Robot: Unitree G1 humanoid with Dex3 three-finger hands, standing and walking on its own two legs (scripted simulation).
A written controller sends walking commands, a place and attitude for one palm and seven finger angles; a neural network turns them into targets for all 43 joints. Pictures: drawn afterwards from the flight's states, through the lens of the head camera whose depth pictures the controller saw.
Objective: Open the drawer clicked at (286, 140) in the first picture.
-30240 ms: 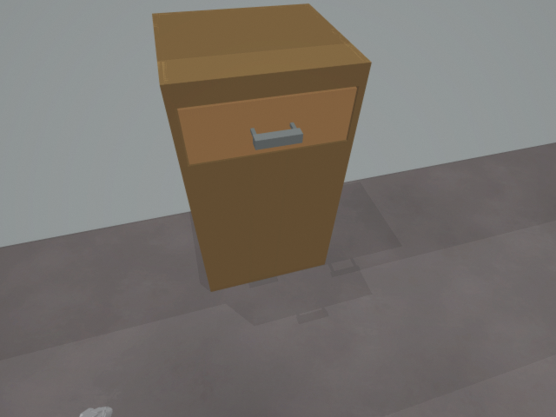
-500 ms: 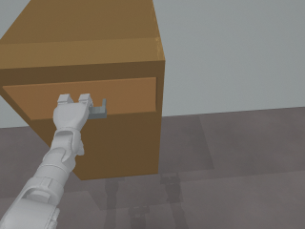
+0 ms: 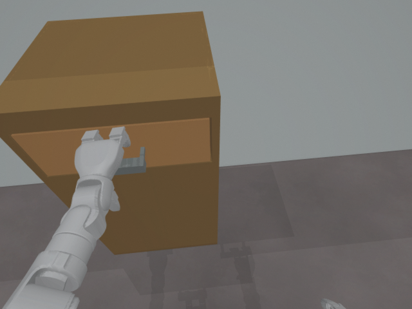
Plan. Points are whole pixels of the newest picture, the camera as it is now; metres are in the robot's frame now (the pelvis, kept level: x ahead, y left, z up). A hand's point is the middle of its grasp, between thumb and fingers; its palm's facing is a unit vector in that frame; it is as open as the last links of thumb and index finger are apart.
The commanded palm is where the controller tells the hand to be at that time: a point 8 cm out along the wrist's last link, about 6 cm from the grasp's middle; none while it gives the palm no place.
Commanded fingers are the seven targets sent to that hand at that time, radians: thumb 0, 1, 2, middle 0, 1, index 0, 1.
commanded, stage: lift the fingers back up to retry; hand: left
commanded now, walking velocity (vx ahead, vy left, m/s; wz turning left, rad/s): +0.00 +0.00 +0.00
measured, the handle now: (120, 159) +0.45 +0.24 +0.00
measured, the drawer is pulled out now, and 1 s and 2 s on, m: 0.00 0.00 0.00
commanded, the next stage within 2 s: re-aim the fingers above the handle in 0.30 s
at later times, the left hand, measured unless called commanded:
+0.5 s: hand (106, 174) +0.36 +0.23 +0.06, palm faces +0.03 -0.05 -1.00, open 13.8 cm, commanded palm +0.35 +0.24 +0.12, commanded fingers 0.00 -0.50 0.30 -0.30 -1.20 -0.30 -1.20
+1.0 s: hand (100, 170) +0.38 +0.24 +0.05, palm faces +0.03 -0.03 -1.00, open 13.8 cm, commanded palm +0.34 +0.25 +0.12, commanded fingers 0.00 -0.50 0.30 -0.30 -1.20 -0.30 -1.20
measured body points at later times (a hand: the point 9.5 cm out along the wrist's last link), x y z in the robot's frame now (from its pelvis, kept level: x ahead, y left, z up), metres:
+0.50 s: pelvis +0.00 -0.02 +0.01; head +0.03 -0.04 +0.45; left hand +0.36 +0.23 +0.11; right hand +0.16 -0.26 -0.11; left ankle -0.02 +0.09 -0.71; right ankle -0.03 -0.11 -0.71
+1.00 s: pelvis +0.00 -0.02 +0.01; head +0.04 -0.04 +0.46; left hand +0.37 +0.24 +0.11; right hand +0.12 -0.28 -0.12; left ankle -0.02 +0.09 -0.71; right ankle -0.03 -0.11 -0.71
